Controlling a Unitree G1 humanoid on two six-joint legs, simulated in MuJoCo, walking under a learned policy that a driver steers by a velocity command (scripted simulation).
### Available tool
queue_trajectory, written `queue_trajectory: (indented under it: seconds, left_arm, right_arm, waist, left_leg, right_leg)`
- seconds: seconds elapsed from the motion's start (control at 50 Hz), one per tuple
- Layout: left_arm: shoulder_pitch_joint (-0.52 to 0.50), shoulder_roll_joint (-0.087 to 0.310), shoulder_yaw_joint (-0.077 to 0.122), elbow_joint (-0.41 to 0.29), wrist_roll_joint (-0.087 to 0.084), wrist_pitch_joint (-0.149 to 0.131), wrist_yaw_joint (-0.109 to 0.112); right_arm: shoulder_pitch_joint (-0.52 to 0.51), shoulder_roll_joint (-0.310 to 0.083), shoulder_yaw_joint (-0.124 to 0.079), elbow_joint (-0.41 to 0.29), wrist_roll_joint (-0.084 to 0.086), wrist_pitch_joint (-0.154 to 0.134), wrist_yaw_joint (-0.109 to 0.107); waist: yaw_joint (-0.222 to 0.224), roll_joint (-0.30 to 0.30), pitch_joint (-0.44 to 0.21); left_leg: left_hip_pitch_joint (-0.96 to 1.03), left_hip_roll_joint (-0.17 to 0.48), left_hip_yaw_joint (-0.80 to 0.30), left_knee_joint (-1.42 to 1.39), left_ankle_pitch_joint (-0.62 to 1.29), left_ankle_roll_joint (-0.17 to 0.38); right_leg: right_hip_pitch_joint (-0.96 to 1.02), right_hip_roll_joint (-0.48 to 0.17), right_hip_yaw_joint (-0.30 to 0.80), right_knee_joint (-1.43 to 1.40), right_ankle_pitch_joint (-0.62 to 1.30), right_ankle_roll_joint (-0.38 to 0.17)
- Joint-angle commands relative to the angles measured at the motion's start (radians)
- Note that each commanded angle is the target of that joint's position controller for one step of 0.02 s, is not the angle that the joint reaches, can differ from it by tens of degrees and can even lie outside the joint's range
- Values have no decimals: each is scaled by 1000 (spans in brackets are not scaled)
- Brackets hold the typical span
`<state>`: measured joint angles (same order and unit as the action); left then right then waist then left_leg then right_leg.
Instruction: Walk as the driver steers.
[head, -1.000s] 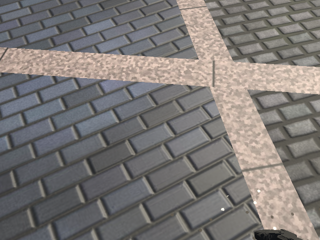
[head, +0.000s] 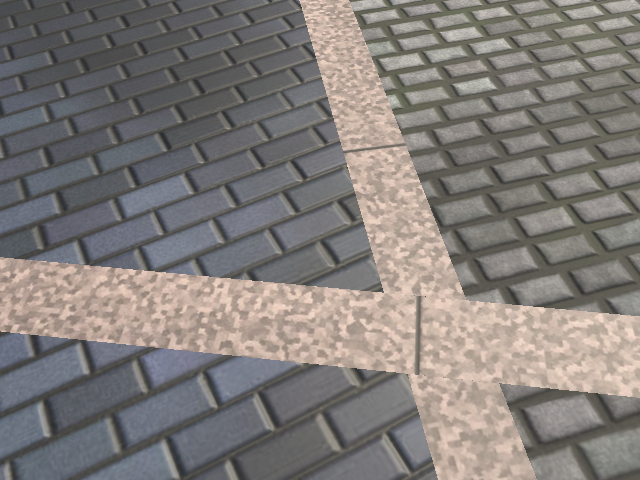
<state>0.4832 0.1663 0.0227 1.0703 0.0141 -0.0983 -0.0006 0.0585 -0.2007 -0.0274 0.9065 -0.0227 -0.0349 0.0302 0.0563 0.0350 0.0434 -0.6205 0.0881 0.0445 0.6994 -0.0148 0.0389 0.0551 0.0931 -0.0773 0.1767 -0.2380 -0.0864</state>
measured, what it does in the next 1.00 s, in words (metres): walks ahead: left foot, then right foot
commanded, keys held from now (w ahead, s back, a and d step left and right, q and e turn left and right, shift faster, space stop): w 1.00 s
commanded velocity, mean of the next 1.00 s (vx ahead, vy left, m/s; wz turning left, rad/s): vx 0.50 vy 0.00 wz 0.00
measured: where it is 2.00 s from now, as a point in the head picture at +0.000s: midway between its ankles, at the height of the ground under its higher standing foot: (326, 256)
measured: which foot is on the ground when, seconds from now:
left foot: up 0.00-0.12, down 0.14-0.70, up 0.72-1.00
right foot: down 0.00-0.16, up 0.18-0.68, down 0.70-1.00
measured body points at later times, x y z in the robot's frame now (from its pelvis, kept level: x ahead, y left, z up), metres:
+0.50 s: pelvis +0.27 +0.05 +0.00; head +0.28 +0.05 +0.45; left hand +0.40 +0.28 -0.13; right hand +0.20 -0.19 -0.14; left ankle +0.21 +0.10 -0.74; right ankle +0.41 -0.11 -0.68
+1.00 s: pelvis +0.53 -0.01 +0.00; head +0.55 -0.02 +0.45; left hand +0.49 +0.24 -0.14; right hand +0.63 -0.25 -0.14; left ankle +0.62 +0.15 -0.67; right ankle +0.51 -0.07 -0.74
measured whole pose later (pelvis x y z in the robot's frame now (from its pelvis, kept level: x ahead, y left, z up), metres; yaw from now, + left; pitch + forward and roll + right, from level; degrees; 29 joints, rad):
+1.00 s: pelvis +0.53 -0.01 +0.00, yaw +0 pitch -1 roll -1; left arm 0.41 0.18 0.04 1.06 0.01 -0.09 0.00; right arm 0.17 -0.21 -0.06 0.95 -0.03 -0.04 0.02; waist 0.02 0.03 0.03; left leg -0.60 0.11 0.00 0.97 -0.16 0.04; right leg -0.07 0.08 -0.10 0.25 -0.18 -0.10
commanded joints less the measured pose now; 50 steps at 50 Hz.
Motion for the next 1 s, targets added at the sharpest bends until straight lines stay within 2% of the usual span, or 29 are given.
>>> queue_trajectory:
  seconds: [0.02, 0.08, 0.1, 0.12, 0.14, 0.16, 0.18, 0.2, 0.22, 0.24, 0.26, 0.28, 0.32, 0.38, 0.5, 0.6, 0.64, 0.66, 0.68, 0.7, 0.72, 0.74, 0.76, 0.78, 0.8, 0.84, 0.9, 0.94, 1.0]
  left_arm:
    - [77, 137, 22, -9, 8, -5, 12]
    - [54, 152, 27, -2, 15, 0, 22]
    - [37, 161, 30, -2, 15, 1, 23]
    - [21, 167, 31, -2, 12, 4, 21]
    - [10, 156, 26, -12, 5, 4, 19]
    - [38, 94, 9, -52, -19, 2, 12]
    - [106, 92, 20, -43, -32, 3, 5]
    - [13, 149, 36, -56, -7, 9, 8]
    - [-72, 134, 34, -80, -1, 4, 2]
    - [-96, 109, 33, -82, 0, 6, -1]
    - [-98, 99, 34, -85, 16, 18, -5]
    - [-74, 74, 30, -74, 24, 32, -12]
    - [-86, 67, 32, -82, 27, 49, -21]
    - [-215, 80, 34, -128, 24, 62, -26]
    - [-447, 69, 19, -204, 8, 58, -29]
    - [-552, 84, 18, -249, 7, 47, -26]
    - [-529, 92, 23, -250, 7, 37, -23]
    - [-473, 101, 29, -235, 7, 32, -18]
    - [-359, 115, 40, -198, 8, 25, -10]
    - [-183, 142, 55, -138, 18, 15, -1]
    - [2, 230, 80, -103, 44, 7, 10]
    - [23, 304, 98, -99, 43, 16, 4]
    - [-74, 247, 88, -111, 5, 28, -4]
    - [-180, 188, 70, -130, -3, 26, -7]
    - [-225, 137, 57, -131, 2, 19, -11]
    - [-223, 83, 38, -104, -1, 7, -3]
    - [-143, 113, 40, -68, -4, -12, 2]
    - [-108, 132, 41, -59, -4, -13, 3]
    - [-56, 124, 34, -48, -3, -10, 2]
  right_arm:
    - [-123, -53, -5, -87, 2, -16, -2]
    - [-96, -67, -13, -91, 2, -30, -7]
    - [-27, -76, -21, -70, 2, -35, -13]
    - [109, -89, -32, -24, -1, -43, -21]
    - [287, -131, -51, 33, -16, -54, -31]
    - [444, -233, -77, 53, -42, -59, -42]
    - [434, -254, -86, 58, -15, -41, -30]
    - [315, -205, -76, 41, 11, -34, -25]
    - [229, -140, -58, 25, 15, -39, -20]
    - [190, -95, -45, 28, 10, -46, -19]
    - [194, -65, -35, 43, 12, -54, -23]
    - [207, -50, -29, 57, 11, -60, -27]
    - [267, -69, -31, 84, 13, -75, -30]
    - [323, -96, -33, 103, 14, -78, -30]
    - [435, -90, -22, 132, 12, -74, -34]
    - [500, -98, -23, 162, -1, -67, -47]
    - [479, -110, -27, 166, -6, -65, -53]
    - [460, -119, -29, 164, -6, -64, -54]
    - [446, -127, -32, 165, -5, -62, -53]
    - [427, -123, -29, 159, 2, -60, -51]
    - [421, -90, -18, 122, 13, -62, -47]
    - [544, -3, -7, 118, 49, -60, -35]
    - [451, -102, -32, 118, 19, -54, -39]
    - [361, -99, -36, 85, 15, -59, -34]
    - [325, -81, -34, 80, 13, -62, -32]
    - [345, -45, -32, 87, -11, -38, -22]
    - [313, -30, -33, 73, -17, -12, -9]
    - [222, -38, -33, 40, -17, -4, -5]
    - [87, -46, -30, -7, -8, -2, -2]
  waist:
    - [1, -102, 77]
    - [-33, -103, 63]
    - [-64, -110, 27]
    - [-121, -96, -40]
    - [-186, -68, -140]
    - [-209, 76, -284]
    - [-171, 206, -362]
    - [-130, 56, -203]
    - [-111, 8, -89]
    - [-75, -18, -24]
    - [-47, -3, 0]
    - [-28, 8, -2]
    - [-17, 11, -4]
    - [-30, 13, 34]
    - [-90, 23, 61]
    - [-115, 31, 79]
    - [-89, 35, 68]
    - [-60, 42, 40]
    - [-13, 39, -17]
    - [59, 9, -108]
    - [115, -86, -239]
    - [52, -300, -338]
    - [33, -115, -242]
    - [-1, -89, -107]
    - [-27, -50, -46]
    - [-79, -79, -17]
    - [-95, -82, -6]
    - [-84, -82, 24]
    - [-55, -84, 52]
  left_leg:
    - [-31, -29, 26, -72, -14, 19]
    - [57, -63, 39, -140, -122, 61]
    - [162, -96, 54, -163, -157, 78]
    - [325, -130, 72, -221, -138, 100]
    - [580, -79, 13, -235, -119, 136]
    - [865, 200, -336, -262, -219, 215]
    - [964, 350, -736, -414, -245, 326]
    - [832, 297, -609, -435, -305, 289]
    - [683, 258, -478, -470, -272, 261]
    - [567, 207, -381, -508, -196, 219]
    - [495, 167, -310, -526, -129, 189]
    - [460, 139, -257, -539, -88, 173]
    - [452, 121, -207, -551, 15, 176]
    - [470, 105, -162, -589, 32, 175]
    - [563, 82, -100, -587, 161, 149]
    - [724, 129, -97, -526, 281, 164]
    - [754, 142, -82, -461, 423, 153]
    - [749, 138, -68, -391, 562, 140]
    - [737, 122, -52, -262, 663, 127]
    - [645, 83, -17, -66, 606, 105]
    - [426, 29, 20, 238, 255, 84]
    - [79, -171, 32, 589, -514, 47]
    - [-7, -109, -100, 642, -463, 65]
    - [-26, -67, -98, 604, -362, 68]
    - [11, -36, -93, 550, -301, 65]
    - [103, -3, -85, 464, -265, 44]
    - [89, 3, -56, 405, -229, 18]
    - [19, 20, -40, 340, -162, 0]
    - [-42, 28, -19, 193, -67, -19]
  right_leg:
    - [17, -304, 138, -21, 474, -114]
    - [74, -325, 120, 73, 667, -101]
    - [68, -318, 106, 155, 802, -88]
    - [44, -293, 82, 309, 875, -72]
    - [-95, -253, 54, 518, 744, -52]
    - [-372, -161, -3, 866, 312, -18]
    - [-613, -5, 46, 1136, -290, -1]
    - [-701, -88, 124, 1170, -210, -15]
    - [-702, -124, 123, 1127, -123, -15]
    - [-657, -158, 119, 1057, -72, -12]
    - [-608, -179, 120, 1003, -53, -2]
    - [-566, -184, 113, 976, -40, 9]
    - [-570, -183, 92, 944, -15, 24]
    - [-672, -205, 68, 848, 84, 48]
    - [-699, -181, 19, 558, 238, 63]
    - [-711, -151, 4, 435, 181, 26]
    - [-643, -125, -7, 390, 108, -4]
    - [-550, -95, -21, 367, 70, -23]
    - [-413, -60, -36, 329, 62, -44]
    - [-184, -65, -22, 279, 111, -73]
    - [84, -291, 226, 270, 41, -130]
    - [297, -543, 717, 140, 5, -281]
    - [195, -481, 693, 95, -77, -242]
    - [46, -447, 534, 70, -48, -207]
    - [-66, -402, 436, 34, 56, -176]
    - [-187, -327, 295, -2, 164, -124]
    - [-208, -304, 225, -29, 266, -128]
    - [-201, -295, 200, -60, 255, -130]
    - [-164, -276, 166, -76, 296, -120]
